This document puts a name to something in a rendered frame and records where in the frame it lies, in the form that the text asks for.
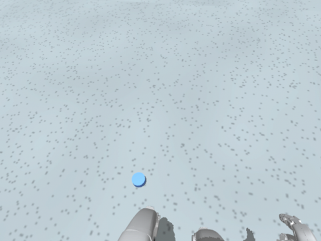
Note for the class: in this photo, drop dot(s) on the right robot hand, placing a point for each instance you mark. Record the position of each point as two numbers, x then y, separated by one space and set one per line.
301 231

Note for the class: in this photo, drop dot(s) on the tin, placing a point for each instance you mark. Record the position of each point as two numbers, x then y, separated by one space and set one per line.
138 179

